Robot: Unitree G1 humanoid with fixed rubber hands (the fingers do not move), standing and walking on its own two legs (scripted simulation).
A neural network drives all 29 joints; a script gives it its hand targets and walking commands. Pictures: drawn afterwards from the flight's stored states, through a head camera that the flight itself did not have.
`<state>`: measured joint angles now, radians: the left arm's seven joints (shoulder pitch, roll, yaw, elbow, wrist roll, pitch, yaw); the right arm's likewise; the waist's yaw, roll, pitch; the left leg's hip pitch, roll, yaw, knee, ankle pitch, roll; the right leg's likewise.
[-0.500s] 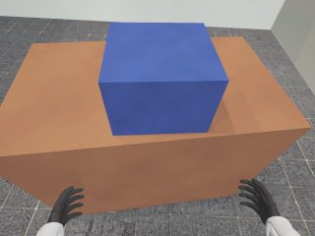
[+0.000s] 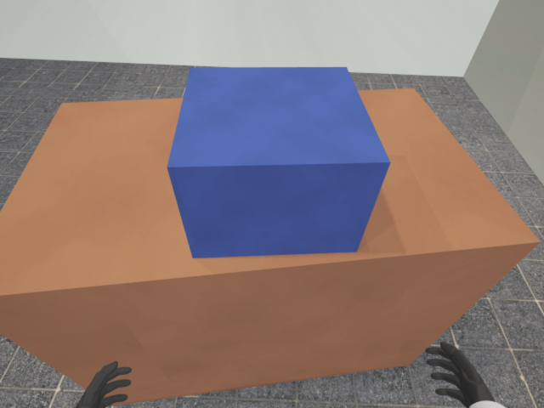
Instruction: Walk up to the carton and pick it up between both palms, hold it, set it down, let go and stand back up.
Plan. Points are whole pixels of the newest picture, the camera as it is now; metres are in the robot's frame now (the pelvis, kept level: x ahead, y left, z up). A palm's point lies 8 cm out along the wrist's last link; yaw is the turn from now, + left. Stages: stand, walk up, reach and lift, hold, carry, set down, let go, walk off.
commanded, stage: stand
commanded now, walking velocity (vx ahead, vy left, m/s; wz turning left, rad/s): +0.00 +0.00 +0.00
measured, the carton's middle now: (272, 158) +0.51 -0.02 +0.09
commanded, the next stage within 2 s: none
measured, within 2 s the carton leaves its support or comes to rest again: neither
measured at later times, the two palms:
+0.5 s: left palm out of the picture +0.12 +0.28 -0.09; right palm out of the picture +0.12 -0.29 -0.06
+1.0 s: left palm out of the picture +0.08 +0.29 -0.10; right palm out of the picture +0.08 -0.29 -0.08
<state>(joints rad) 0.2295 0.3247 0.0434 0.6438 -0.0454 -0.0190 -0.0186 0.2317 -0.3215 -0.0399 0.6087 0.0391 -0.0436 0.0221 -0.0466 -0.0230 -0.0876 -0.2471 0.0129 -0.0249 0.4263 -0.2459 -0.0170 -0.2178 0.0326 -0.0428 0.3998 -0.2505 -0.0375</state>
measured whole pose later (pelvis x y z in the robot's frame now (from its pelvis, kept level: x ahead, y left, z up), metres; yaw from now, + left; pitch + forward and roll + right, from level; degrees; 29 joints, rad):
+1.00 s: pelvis -0.02 +0.00 +0.00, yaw +0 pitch +2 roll +0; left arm 0.23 0.33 0.06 0.89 -0.04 -0.04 -0.02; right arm 0.23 -0.33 -0.04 0.78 0.04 -0.04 0.00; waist -0.05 0.00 -0.10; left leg -0.25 0.01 -0.02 0.43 -0.21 -0.02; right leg -0.22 0.03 -0.04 0.40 -0.22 -0.04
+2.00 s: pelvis -0.04 +0.00 +0.00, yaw +0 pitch +1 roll +0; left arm 0.23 0.33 0.06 0.97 -0.04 -0.05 -0.02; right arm 0.23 -0.33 -0.04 0.85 0.04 -0.04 0.00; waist -0.05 0.02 -0.08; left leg -0.25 0.01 -0.02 0.43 -0.20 -0.02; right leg -0.22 0.03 -0.04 0.40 -0.20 -0.04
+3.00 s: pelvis -0.05 +0.00 +0.00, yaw +0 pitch +0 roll +0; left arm 0.21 0.33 0.06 1.00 -0.04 -0.05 -0.01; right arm 0.23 -0.33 -0.04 0.89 0.04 -0.03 0.00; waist -0.05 0.02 -0.06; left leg -0.25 0.01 -0.03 0.43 -0.19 -0.02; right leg -0.22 0.03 -0.04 0.40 -0.19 -0.04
